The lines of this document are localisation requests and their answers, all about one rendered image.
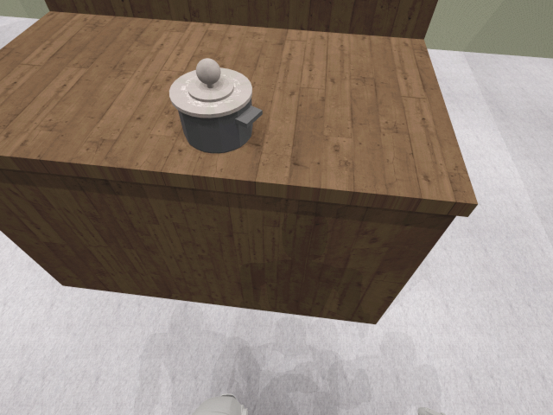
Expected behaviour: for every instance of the table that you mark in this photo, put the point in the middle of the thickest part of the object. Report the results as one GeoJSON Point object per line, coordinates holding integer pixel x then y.
{"type": "Point", "coordinates": [350, 176]}

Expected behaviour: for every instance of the lid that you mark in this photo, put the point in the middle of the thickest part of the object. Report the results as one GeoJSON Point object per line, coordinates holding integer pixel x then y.
{"type": "Point", "coordinates": [229, 94]}

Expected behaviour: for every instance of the pot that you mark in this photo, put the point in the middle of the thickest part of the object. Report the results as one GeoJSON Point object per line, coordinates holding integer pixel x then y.
{"type": "Point", "coordinates": [222, 134]}

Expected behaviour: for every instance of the knob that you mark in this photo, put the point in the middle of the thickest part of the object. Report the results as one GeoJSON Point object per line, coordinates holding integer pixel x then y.
{"type": "Point", "coordinates": [208, 71]}

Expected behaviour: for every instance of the left robot thigh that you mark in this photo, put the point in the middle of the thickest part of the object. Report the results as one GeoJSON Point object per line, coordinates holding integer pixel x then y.
{"type": "Point", "coordinates": [223, 405]}

